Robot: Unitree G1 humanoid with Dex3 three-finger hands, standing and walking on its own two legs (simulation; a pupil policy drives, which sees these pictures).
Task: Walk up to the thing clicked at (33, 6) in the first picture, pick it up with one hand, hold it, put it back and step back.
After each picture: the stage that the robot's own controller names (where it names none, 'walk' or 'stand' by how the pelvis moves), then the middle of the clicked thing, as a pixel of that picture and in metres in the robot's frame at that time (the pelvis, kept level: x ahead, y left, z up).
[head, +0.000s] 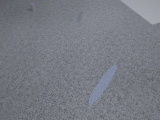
stand; (33, 7) +2.22 +0.77 -0.72
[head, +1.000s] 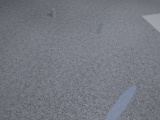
walk; (53, 13) +2.16 +0.37 -0.70
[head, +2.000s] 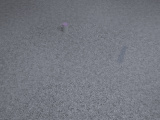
walk; (65, 27) +1.56 +0.21 -0.71
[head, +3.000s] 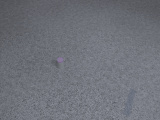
walk; (60, 63) +1.05 +0.20 -0.72
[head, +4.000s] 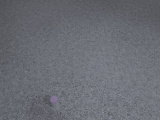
walk; (54, 102) +0.63 +0.24 -0.71
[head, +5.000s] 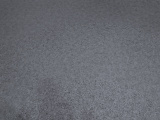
walk; out of the picture +0.40 +0.22 -0.70
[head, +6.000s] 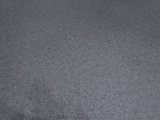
stand; out of the picture +0.35 +0.18 -0.72
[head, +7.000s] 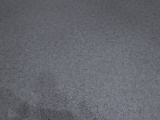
stand; out of the picture +0.36 +0.16 -0.72
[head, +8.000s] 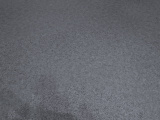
stand; out of the picture +0.35 +0.16 -0.72
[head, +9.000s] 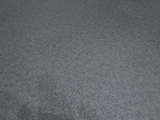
stand; out of the picture +0.34 +0.18 -0.72
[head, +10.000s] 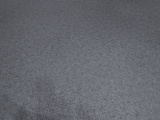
stand; out of the picture +0.34 +0.18 -0.72
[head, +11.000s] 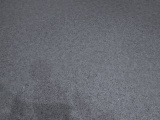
go down; out of the picture +0.35 +0.19 -0.71
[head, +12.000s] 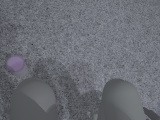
go down; (18, 67) +0.40 +0.26 -0.29
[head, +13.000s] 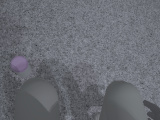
close in; (21, 67) +0.40 +0.26 -0.29
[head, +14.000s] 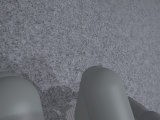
close in; out of the picture +0.37 +0.30 -0.21
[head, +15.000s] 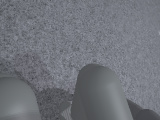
close; out of the picture +0.36 +0.30 -0.21
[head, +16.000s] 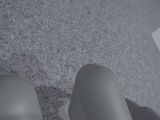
lift; out of the picture +0.36 +0.30 -0.22
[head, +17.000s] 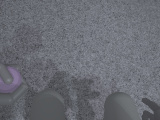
lift; (12, 84) +0.31 +0.24 -0.04
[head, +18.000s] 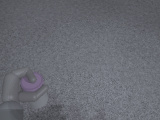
hold; (35, 91) +0.33 +0.17 +0.01
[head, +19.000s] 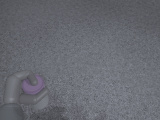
hold; (36, 93) +0.33 +0.17 +0.00
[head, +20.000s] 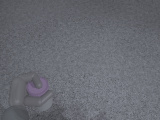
crouch; (40, 94) +0.32 +0.16 -0.01
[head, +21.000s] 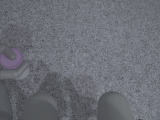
crouch; (15, 64) +0.40 +0.23 -0.10
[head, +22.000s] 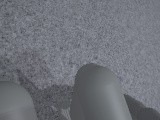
lower; out of the picture +0.38 +0.32 -0.21
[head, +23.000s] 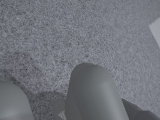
lower; out of the picture +0.39 +0.32 -0.22
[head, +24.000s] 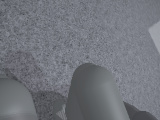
lower; out of the picture +0.38 +0.32 -0.22
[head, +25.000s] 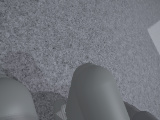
lower; out of the picture +0.38 +0.32 -0.22
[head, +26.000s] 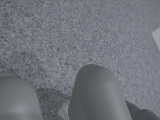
loosen; out of the picture +0.37 +0.30 -0.22
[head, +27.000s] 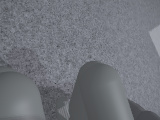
rise; out of the picture +0.37 +0.29 -0.21
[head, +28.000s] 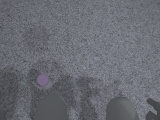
walk; (44, 82) +0.41 +0.23 -0.44
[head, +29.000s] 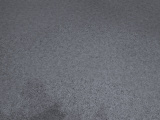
stand; out of the picture +0.35 +0.19 -0.66
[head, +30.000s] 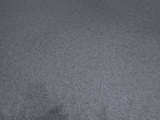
stand; out of the picture +0.36 +0.20 -0.67
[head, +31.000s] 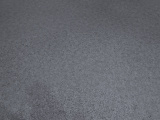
stand; out of the picture +0.37 +0.18 -0.72
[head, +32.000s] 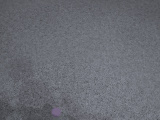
walk; (56, 114) +0.42 +0.14 -0.70
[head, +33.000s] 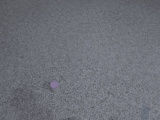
walk; (55, 87) +0.64 +0.23 -0.69
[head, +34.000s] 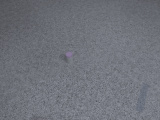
stand; (69, 57) +1.00 +0.18 -0.69
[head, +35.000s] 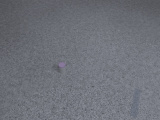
stand; (62, 68) +0.99 +0.20 -0.71
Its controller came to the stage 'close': yes
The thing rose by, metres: 0.70
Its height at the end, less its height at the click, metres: +0.00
